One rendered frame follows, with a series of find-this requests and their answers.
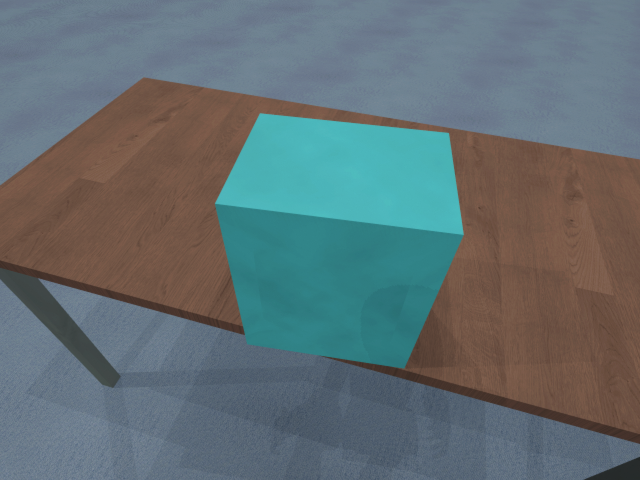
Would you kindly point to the carton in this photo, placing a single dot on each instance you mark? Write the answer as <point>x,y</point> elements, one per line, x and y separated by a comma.
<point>339,235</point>

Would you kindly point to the table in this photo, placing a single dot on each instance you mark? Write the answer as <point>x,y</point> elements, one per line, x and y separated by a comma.
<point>539,310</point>

